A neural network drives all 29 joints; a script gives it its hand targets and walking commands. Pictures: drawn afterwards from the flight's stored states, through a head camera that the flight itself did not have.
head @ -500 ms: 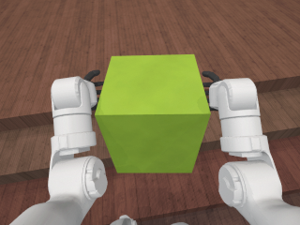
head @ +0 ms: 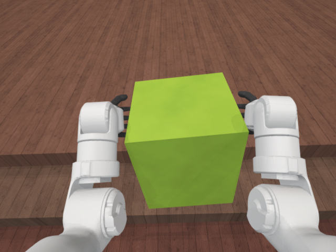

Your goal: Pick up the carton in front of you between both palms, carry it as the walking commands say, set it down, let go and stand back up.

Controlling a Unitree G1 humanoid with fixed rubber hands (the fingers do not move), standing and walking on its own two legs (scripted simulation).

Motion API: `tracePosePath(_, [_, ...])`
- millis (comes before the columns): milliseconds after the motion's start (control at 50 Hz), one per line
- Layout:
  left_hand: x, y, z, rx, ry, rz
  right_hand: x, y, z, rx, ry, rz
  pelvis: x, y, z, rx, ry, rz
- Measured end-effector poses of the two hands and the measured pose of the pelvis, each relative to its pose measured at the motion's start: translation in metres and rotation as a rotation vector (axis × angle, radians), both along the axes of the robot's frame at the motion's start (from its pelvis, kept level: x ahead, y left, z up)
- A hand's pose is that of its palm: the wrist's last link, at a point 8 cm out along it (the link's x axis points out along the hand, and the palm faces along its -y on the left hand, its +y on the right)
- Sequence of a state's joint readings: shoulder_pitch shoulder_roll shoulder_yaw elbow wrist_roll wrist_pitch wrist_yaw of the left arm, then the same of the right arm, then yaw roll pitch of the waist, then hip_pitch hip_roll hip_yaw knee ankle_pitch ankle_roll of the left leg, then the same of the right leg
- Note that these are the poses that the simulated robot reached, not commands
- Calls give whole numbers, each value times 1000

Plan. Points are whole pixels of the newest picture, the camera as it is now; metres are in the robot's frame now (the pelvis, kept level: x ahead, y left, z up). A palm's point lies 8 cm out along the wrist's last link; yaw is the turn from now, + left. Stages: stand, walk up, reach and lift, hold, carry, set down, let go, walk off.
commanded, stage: carry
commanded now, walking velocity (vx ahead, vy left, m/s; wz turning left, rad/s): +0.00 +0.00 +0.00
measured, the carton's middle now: (184, 142) +0.37 +0.00 +0.08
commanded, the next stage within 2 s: none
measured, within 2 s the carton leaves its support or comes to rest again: neither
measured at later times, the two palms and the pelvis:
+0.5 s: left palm (112, 135) +0.35 +0.17 +0.12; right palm (246, 137) +0.35 -0.13 +0.12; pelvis +0.00 +0.01 -0.01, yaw +1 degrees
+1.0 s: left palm (108, 147) +0.31 +0.17 +0.13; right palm (251, 150) +0.31 -0.13 +0.13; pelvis -0.04 +0.01 -0.01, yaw +1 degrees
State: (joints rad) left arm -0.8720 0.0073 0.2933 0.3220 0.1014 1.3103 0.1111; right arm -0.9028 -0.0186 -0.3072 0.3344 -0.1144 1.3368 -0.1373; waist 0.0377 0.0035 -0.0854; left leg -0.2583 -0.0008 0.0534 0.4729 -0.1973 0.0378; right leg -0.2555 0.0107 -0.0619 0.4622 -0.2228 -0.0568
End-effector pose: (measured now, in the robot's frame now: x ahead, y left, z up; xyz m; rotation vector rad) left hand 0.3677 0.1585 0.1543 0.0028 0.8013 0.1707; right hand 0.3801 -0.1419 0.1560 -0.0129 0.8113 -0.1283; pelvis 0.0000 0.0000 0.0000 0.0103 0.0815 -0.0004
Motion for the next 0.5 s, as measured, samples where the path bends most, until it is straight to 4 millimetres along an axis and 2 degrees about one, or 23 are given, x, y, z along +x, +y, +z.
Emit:
tracePosePath(60, [7, 3, -12, -4, 1, -17, 1, 3, -11, -15, 1, -5, 8, 5, -4, 0, 0, 10])
tracePosePath(180, [4, 9, -31, 10, 6, -22, -3, 9, -34, -31, 5, 22, 12, 8, -5, -1, -1, 10])
tracePosePath(320, [3, 9, -30, 14, -46, -35, -8, 9, -35, -29, -47, 15, 7, 11, -11, -13, 0, 12])
tracePosePath(500, [-16, 10, -34, 18, -42, -43, -27, 10, -39, -35, -43, 18, -1, 13, -15, -10, -27, 11])
